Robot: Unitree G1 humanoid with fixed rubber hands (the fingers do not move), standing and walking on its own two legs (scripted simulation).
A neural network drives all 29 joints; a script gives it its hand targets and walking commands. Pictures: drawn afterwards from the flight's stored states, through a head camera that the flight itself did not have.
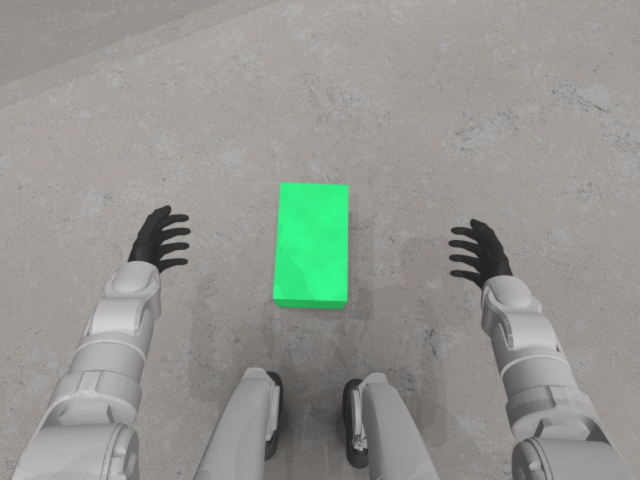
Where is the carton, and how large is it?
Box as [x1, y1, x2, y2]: [273, 183, 347, 309]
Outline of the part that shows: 281,183 273,299 279,307 341,309 346,302 347,185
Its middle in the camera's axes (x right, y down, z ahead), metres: -0.02 +0.04 +1.04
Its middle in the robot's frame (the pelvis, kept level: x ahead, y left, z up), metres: +0.53 +0.02 -0.61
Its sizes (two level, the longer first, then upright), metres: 0.298 0.175 0.175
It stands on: the floor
